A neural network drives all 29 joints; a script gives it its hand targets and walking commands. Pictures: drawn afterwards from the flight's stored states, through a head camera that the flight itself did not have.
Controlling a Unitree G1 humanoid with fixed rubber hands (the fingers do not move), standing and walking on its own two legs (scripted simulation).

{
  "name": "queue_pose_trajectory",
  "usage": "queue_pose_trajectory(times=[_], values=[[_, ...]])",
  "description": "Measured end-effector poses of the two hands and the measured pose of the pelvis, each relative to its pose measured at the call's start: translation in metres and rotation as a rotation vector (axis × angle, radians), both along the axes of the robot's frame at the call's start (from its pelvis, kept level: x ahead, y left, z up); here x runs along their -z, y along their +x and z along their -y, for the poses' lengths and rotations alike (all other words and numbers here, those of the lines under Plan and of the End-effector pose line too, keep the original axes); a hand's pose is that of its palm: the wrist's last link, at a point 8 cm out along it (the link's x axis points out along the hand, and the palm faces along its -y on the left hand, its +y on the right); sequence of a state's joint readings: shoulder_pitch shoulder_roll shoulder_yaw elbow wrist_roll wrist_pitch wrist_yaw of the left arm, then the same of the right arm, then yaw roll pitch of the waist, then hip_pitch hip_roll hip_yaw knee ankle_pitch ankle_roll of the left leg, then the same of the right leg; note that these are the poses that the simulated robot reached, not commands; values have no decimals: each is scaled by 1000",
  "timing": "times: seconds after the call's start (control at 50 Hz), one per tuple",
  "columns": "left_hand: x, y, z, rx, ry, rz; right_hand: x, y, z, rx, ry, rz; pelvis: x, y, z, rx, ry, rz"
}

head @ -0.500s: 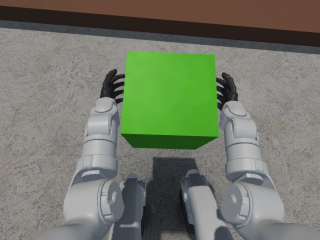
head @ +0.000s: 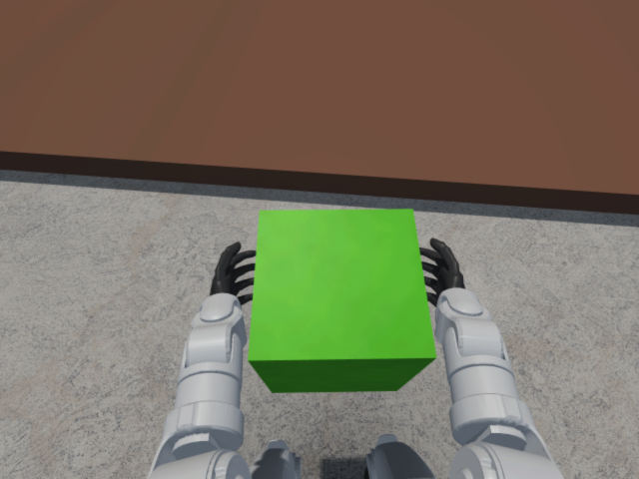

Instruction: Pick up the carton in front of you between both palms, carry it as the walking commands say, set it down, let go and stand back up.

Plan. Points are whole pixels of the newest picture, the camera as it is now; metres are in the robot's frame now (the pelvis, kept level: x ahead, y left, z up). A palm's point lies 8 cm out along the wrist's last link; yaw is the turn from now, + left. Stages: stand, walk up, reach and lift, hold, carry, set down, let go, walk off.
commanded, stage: reach and lift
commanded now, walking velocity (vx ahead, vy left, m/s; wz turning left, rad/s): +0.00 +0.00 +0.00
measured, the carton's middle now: (335, 310) +0.36 -0.01 -0.09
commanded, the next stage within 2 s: hold in 1.38 s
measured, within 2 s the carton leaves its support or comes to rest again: neither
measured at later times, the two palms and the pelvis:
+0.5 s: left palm (195, 295) +0.31 +0.14 +0.09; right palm (475, 280) +0.31 -0.16 +0.09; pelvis +0.02 -0.01 +0.06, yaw +0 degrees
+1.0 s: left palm (192, 285) +0.32 +0.14 +0.10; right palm (476, 270) +0.32 -0.16 +0.10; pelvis +0.02 -0.01 +0.07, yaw +0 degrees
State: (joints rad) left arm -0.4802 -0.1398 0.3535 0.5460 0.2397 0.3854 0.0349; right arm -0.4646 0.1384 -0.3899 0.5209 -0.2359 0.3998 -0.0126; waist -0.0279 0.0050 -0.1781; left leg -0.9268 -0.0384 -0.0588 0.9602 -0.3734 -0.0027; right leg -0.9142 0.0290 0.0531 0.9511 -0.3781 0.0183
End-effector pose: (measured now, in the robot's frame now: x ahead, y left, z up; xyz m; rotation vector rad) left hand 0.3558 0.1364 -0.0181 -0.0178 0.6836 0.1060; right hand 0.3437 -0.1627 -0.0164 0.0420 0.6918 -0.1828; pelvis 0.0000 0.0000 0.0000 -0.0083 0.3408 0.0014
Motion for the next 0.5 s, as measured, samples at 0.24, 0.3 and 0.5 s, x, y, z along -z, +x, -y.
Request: queue_pose_trajectory(times=[0.24, 0.3, 0.5], values=[[-70, -25, -4, -23, 7, 21, -68, -18, -4, -30, 0, 21, -48, 21, 4, 3, 6, 218], [-86, -31, -5, -17, 19, 32, -84, -22, -5, -44, -12, 32, -55, 24, 5, 2, 7, 274], [-107, -43, -7, -15, 36, 3, -104, -31, -7, -73, -29, 3, -63, 18, 8, -1, 8, 399]])
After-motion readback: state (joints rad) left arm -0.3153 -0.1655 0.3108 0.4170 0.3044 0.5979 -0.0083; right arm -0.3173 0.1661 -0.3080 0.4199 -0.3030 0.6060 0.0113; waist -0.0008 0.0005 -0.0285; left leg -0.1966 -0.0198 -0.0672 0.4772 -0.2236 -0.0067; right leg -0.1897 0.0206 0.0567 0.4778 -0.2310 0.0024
